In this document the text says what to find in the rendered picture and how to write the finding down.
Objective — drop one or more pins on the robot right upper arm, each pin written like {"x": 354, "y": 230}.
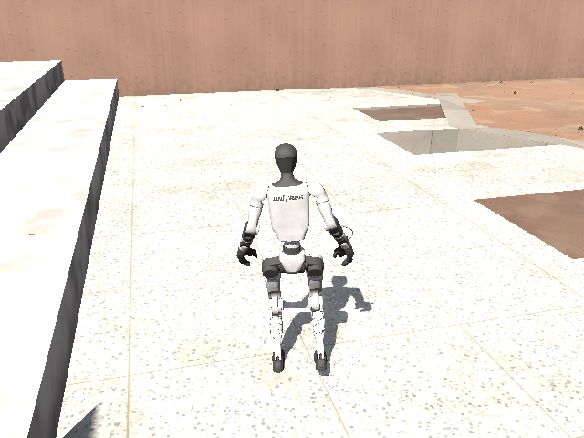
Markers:
{"x": 317, "y": 190}

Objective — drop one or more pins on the robot left shin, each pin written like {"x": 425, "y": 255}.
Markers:
{"x": 276, "y": 329}

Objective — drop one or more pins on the right robot hand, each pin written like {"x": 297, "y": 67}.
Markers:
{"x": 342, "y": 252}

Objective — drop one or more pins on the left robot thigh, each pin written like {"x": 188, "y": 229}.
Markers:
{"x": 272, "y": 275}

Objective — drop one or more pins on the robot left upper arm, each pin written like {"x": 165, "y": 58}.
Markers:
{"x": 255, "y": 209}

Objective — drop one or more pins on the right robot forearm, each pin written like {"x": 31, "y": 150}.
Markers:
{"x": 339, "y": 235}

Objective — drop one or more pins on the left robot forearm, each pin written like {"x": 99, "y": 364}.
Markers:
{"x": 246, "y": 240}

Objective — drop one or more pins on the left robot hand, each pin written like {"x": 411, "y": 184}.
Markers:
{"x": 241, "y": 254}

